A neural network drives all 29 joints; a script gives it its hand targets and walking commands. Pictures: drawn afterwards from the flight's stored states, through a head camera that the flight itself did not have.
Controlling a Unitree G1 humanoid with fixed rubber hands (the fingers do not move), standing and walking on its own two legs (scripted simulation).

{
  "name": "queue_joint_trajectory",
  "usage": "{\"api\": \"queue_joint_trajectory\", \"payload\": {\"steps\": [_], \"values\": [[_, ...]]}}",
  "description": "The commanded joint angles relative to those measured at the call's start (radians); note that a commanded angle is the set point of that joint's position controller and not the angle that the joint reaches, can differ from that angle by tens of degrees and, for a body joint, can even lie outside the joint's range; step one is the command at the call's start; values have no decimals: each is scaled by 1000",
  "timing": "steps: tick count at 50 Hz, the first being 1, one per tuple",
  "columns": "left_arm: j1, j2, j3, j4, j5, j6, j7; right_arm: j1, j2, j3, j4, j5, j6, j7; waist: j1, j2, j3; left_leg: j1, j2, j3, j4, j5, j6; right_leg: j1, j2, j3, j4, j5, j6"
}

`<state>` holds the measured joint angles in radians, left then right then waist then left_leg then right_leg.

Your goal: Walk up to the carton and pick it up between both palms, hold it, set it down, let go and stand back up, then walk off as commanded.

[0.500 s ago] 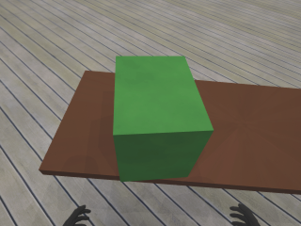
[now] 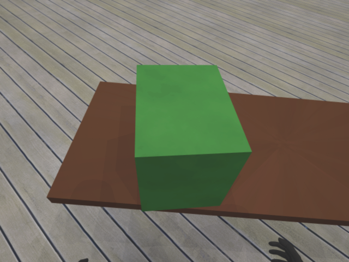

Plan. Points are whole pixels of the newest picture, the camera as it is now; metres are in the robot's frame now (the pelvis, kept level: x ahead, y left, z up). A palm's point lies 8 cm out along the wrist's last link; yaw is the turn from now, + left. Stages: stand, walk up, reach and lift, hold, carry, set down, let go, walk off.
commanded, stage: stand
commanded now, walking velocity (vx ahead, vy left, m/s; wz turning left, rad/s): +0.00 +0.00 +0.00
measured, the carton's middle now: (179, 137) +0.43 +0.04 +0.02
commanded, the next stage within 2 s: walk off in 1.12 s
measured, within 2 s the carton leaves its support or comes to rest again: neither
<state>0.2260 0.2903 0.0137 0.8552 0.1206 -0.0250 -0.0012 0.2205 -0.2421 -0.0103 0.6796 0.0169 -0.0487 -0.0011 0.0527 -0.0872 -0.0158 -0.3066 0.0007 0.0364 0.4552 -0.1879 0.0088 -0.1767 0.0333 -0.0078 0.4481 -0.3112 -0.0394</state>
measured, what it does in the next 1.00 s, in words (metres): stands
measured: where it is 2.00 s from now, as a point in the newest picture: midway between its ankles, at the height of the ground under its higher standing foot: outside the picture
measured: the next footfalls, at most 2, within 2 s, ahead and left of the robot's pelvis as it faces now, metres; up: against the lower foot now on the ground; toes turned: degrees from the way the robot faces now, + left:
none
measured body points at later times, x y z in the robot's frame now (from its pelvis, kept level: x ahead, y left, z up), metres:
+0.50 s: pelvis +0.00 +0.00 +0.00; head +0.01 +0.02 +0.45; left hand +0.08 +0.27 -0.14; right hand +0.16 -0.25 -0.09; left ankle +0.03 +0.11 -0.74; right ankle -0.05 -0.10 -0.74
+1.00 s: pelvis +0.00 +0.00 +0.00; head +0.01 +0.01 +0.45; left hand +0.07 +0.27 -0.13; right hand +0.16 -0.25 -0.09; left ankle +0.03 +0.11 -0.74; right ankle -0.05 -0.10 -0.74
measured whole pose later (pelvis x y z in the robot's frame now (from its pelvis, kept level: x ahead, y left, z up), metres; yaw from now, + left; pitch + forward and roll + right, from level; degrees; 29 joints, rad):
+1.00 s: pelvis +0.00 +0.00 +0.00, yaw +0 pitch +2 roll +0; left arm 0.23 0.29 0.01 0.90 0.12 -0.04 -0.01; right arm 0.22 -0.25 -0.01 0.68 0.02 -0.05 -0.01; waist 0.05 -0.04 -0.02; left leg -0.30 0.00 0.04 0.46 -0.19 0.01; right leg -0.17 0.03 -0.01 0.45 -0.31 -0.04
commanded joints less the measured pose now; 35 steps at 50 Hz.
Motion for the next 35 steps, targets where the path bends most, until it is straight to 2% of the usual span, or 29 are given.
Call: {"api": "queue_joint_trajectory", "payload": {"steps": [1,3,4,5,6,7,8,11,13,14,15,16,17,18,19,20,21,22,23,24,26,27,28,29,31,32,33,34,35], "values": [[-46,229,63,-35,-96,-36,1,-70,-269,-71,-13,-54,-4,-9,-27,200,-85,161,127,-118,14,222,50,-2,-153,123,-104,252,14],[-43,240,68,-27,-94,-36,2,-45,-254,-71,-11,-47,-4,-15,-48,203,-94,161,127,-116,14,243,49,27,-152,118,-104,307,10],[-29,246,70,-20,-99,-35,6,-8,-260,-68,6,-50,-5,-15,-39,220,-101,163,119,-115,12,243,48,55,-166,130,-102,347,16],[-40,238,59,-22,-102,-37,5,-31,-261,-73,1,-45,-11,-14,-38,192,-93,156,116,-119,6,251,48,48,-158,120,-97,336,13],[-30,238,67,-21,-102,-39,5,-41,-260,-70,-3,-48,-10,-18,-32,198,-123,176,119,-116,13,277,50,60,-158,126,-92,359,4],[-46,239,65,-28,-99,-37,5,-27,-267,-69,-4,-47,-10,-16,-46,180,-99,161,122,-124,10,257,50,44,-153,113,-93,343,5],[-21,229,67,-24,-100,-37,3,-43,-271,-72,-2,-49,-9,-16,-36,180,-121,197,125,-122,9,245,55,34,-145,115,-90,294,-1],[-25,246,68,-13,-107,-37,3,-27,-278,-72,13,-42,-11,-16,-40,174,-110,180,123,-121,12,241,47,36,-159,123,-94,322,12],[-36,235,67,-22,-104,-37,0,-45,-270,-72,3,-46,-13,-18,-49,187,-100,186,126,-118,5,242,45,17,-144,118,-99,288,-5],[-17,224,58,-13,-108,-38,-2,-44,-260,-63,0,-52,-16,-23,-33,177,-99,184,131,-137,6,239,59,19,-150,123,-94,259,-11],[-7,234,67,-4,-108,-39,-1,-46,-267,-67,10,-53,-12,-23,-27,182,-131,202,135,-131,7,239,56,33,-148,118,-93,236,-11],[-36,244,66,-4,-104,-37,-1,-56,-266,-71,0,-54,-12,-19,-39,197,-92,203,129,-115,1,247,49,-2,-151,126,-96,262,-10],[-36,241,62,-17,-112,-36,-1,-28,-253,-62,7,-52,-8,-19,-36,178,-96,191,123,-121,-1,263,54,20,-148,121,-85,310,-7],[-7,213,58,-10,-114,-37,0,-21,-268,-69,11,-49,-12,-18,-28,195,-147,195,136,-130,7,242,58,63,-156,126,-87,303,-10],[-33,245,57,-2,-109,-36,2,-33,-264,-68,7,-40,-14,-18,-45,168,-89,189,126,-124,-10,238,52,25,-157,126,-93,316,-7],[-33,230,65,-6,-110,-40,3,-39,-266,-67,6,-47,-14,-17,-31,205,-119,197,132,-127,6,265,54,39,-155,126,-85,313,-8],[-47,237,62,-12,-105,-40,3,-41,-256,-65,5,-46,-12,-15,-44,190,-123,200,128,-122,2,277,47,42,-148,117,-86,321,-11],[-24,217,67,-9,-105,-42,2,-44,-251,-65,3,-48,-18,-19,-32,190,-138,200,137,-128,11,288,53,60,-156,121,-86,338,-6],[-52,211,56,-8,-103,-44,-1,-39,-254,-61,4,-48,-14,-22,-47,181,-109,191,135,-117,8,290,52,43,-154,120,-92,335,-3],[-36,233,69,1,-108,-45,-1,-31,-262,-71,15,-48,-16,-21,-42,159,-116,184,125,-113,-8,262,53,68,-158,122,-87,343,-3],[-37,228,61,-5,-112,-41,4,-50,-276,-72,0,-48,-14,-23,-38,155,-119,200,128,-121,14,332,59,45,-154,114,-68,416,-2],[-38,223,68,-8,-105,-43,2,-41,-260,-68,-4,-48,-16,-22,-45,171,-141,203,127,-116,12,313,48,58,-152,115,-75,381,-3],[-27,237,67,2,-110,-39,4,-22,-268,-68,10,-51,-12,-21,-36,174,-136,183,126,-107,15,302,54,84,-159,102,-72,401,5],[-38,242,74,-3,-106,-46,2,-11,-254,-70,10,-46,-9,-23,-47,179,-120,186,116,-106,8,299,50,62,-154,113,-72,386,9],[-52,241,72,-12,-115,-41,2,-43,-267,-69,0,-48,-12,-20,-37,161,-108,183,120,-109,15,293,51,45,-152,114,-63,390,2],[-24,225,61,-3,-112,-36,-1,-9,-269,-64,7,-50,-10,-20,-33,217,-131,178,122,-107,19,319,59,74,-157,112,-59,391,-9],[-2,242,71,7,-116,-39,2,-21,-252,-60,4,-46,-14,-20,-34,180,-125,202,126,-118,12,295,56,59,-161,118,-77,372,1],[-20,241,65,13,-113,-36,2,-44,-243,-59,5,-48,-14,-18,-42,201,-130,206,121,-111,9,285,51,53,-160,119,-70,376,-6],[-48,250,69,-1,-105,-37,5,-27,-251,-63,5,-44,-12,-18,-40,182,-115,192,124,-112,6,293,51,49,-157,119,-72,371,1]]}}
